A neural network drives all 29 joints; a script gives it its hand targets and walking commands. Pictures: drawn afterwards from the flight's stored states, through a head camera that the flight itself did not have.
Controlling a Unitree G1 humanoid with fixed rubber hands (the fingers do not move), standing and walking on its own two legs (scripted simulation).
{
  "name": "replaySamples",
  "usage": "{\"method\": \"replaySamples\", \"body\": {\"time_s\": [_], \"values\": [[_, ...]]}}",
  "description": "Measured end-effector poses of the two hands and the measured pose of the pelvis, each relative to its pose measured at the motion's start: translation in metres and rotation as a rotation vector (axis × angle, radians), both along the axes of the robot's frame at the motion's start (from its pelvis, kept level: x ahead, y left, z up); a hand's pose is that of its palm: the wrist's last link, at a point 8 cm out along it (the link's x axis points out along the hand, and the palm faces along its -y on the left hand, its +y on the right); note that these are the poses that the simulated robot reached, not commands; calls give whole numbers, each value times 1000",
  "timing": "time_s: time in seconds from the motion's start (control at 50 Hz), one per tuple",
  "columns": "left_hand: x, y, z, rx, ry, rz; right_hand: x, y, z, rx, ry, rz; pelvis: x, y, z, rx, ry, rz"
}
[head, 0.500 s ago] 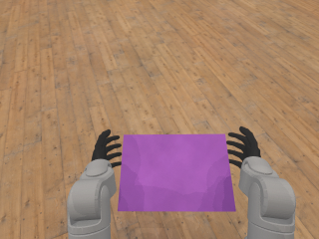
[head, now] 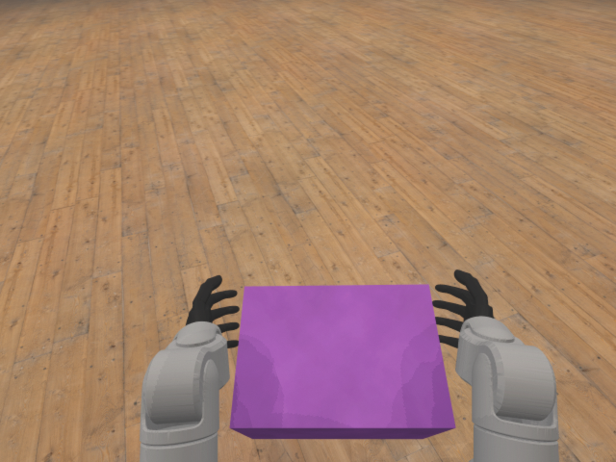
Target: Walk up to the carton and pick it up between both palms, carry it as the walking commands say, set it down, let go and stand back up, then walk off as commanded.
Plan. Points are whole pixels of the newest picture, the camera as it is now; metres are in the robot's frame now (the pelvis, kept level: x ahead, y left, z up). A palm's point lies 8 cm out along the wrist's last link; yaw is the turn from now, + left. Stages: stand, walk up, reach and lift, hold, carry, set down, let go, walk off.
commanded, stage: carry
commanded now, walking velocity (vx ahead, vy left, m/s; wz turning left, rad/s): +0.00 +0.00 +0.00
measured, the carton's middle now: (336, 365) +0.26 -0.01 +0.01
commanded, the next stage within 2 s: none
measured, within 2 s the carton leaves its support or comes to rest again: neither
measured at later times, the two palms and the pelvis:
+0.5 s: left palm (199, 363) +0.21 +0.15 +0.09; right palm (482, 361) +0.21 -0.16 +0.10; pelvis -0.04 +0.00 +0.00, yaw +0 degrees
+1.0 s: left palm (199, 378) +0.21 +0.16 +0.06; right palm (472, 380) +0.21 -0.16 +0.07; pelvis -0.06 +0.01 +0.00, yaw -1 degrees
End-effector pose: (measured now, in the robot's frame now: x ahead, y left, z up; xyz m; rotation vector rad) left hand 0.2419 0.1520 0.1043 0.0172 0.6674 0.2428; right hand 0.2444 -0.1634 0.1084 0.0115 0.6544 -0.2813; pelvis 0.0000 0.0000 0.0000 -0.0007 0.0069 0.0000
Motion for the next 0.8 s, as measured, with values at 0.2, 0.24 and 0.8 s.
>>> {"method": "replaySamples", "body": {"time_s": [0.2,0.24,0.8], "values": [[-14,-2,0,0,13,-9,-18,-3,-2,3,13,-12,-19,-1,1,-9,1,-2],[-17,-3,-2,-2,19,-10,-21,-3,-3,0,19,-12,-22,-1,1,-12,6,-2],[-27,6,-30,-26,30,-16,-33,5,-27,-24,33,0,-52,6,0,-23,13,-8]]}}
